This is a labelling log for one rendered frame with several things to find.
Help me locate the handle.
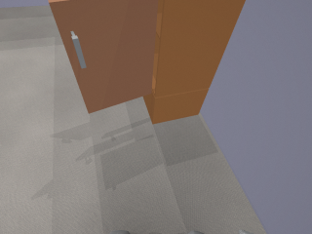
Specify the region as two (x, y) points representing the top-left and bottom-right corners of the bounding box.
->
(70, 31), (87, 69)

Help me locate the cupboard door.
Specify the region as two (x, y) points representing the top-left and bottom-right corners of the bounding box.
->
(48, 0), (159, 114)

